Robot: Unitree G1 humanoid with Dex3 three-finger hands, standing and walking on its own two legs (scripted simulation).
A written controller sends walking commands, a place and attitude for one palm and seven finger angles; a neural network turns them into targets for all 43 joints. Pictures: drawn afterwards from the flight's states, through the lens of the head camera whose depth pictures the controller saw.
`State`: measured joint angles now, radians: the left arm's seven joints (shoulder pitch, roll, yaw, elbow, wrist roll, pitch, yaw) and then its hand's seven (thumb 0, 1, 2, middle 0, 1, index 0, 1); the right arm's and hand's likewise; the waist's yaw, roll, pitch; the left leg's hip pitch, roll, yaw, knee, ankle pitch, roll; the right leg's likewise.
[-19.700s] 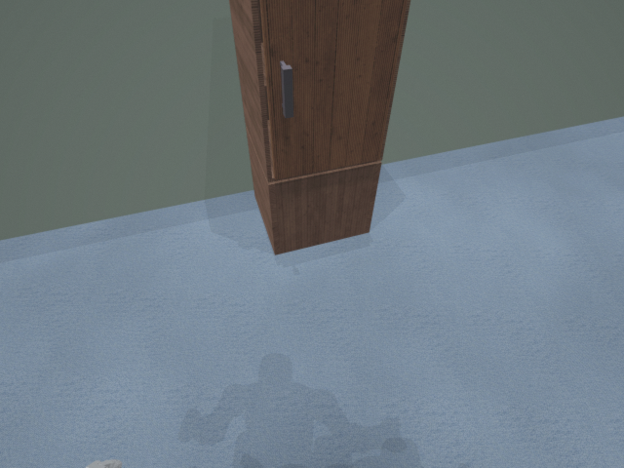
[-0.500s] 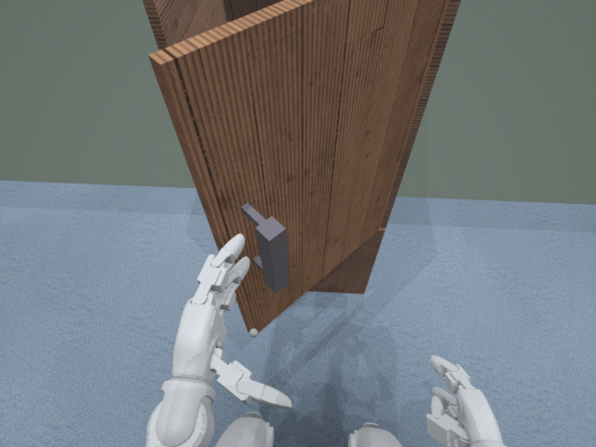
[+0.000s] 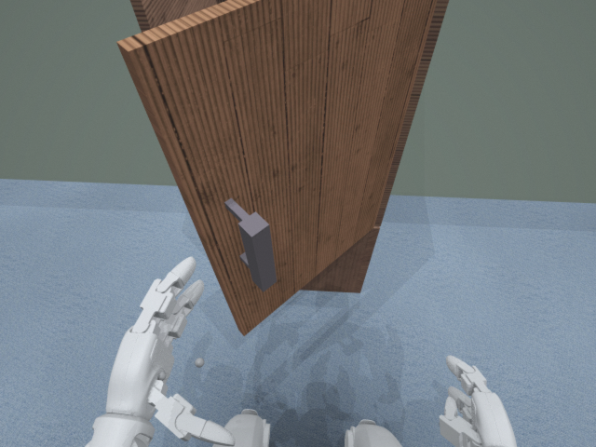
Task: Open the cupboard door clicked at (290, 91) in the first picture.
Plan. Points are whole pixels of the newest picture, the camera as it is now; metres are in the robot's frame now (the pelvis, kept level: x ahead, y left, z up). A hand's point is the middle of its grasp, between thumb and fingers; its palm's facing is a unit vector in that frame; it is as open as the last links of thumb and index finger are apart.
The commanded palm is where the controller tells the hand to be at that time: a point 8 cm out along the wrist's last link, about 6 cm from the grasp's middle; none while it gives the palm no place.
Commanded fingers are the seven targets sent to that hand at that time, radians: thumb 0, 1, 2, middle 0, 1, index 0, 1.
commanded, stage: draw the hand back to the body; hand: left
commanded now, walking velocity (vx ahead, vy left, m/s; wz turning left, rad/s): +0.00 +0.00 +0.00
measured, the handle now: (249, 245) +0.35 +0.09 +0.07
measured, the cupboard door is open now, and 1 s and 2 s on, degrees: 46 46 46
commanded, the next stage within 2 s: step back with the hand held close in 1.64 s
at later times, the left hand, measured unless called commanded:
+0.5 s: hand (134, 355) +0.20 +0.17 +0.12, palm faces -0.03 -1.00 -0.07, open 16.3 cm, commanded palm +0.17 +0.23 +0.14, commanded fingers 0.00 -0.40 0.34 -0.15 -0.30 -0.15 -0.30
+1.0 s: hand (3, 303) +0.22 +0.25 +0.20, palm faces +0.31 -0.87 -0.39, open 12.2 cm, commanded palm +0.17 +0.30 +0.22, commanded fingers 0.00 0.48 0.72 -0.19 -0.30 -0.19 -0.30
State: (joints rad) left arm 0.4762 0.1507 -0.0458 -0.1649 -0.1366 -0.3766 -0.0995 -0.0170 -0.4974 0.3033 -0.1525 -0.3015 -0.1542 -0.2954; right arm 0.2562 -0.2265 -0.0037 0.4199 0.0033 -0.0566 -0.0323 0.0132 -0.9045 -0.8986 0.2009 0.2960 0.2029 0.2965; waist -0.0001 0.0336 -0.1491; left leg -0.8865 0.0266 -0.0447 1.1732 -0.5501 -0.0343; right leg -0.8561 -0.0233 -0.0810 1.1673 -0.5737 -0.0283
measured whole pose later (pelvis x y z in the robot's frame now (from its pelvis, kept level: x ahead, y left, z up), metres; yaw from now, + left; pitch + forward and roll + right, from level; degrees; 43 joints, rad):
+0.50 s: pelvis +0.01 +0.01 +0.03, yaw +0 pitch +9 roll -1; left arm 0.55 0.23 0.07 -0.30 -0.23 -0.25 -0.17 -0.02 -0.50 0.30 -0.15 -0.30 -0.15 -0.30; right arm 0.28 -0.23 0.03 0.41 0.04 -0.08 -0.06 0.01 -0.90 -0.90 0.20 0.30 0.20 0.30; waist 0.01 0.05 -0.14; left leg -0.68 0.03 -0.04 1.02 -0.50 -0.02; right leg -0.64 -0.02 -0.08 0.98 -0.51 -0.01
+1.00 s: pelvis +0.03 +0.03 +0.08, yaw -1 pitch +0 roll -1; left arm 0.54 0.32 0.18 -0.40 -0.03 -0.03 0.13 -0.01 0.15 0.58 -0.18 -0.30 -0.18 -0.30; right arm 0.24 -0.22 0.07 0.55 0.01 -0.11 -0.11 0.01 -0.90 -0.90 0.20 0.30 0.20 0.30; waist 0.05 0.06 -0.04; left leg -0.25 0.00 0.00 0.61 -0.35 0.01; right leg -0.22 -0.04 -0.05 0.58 -0.35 0.02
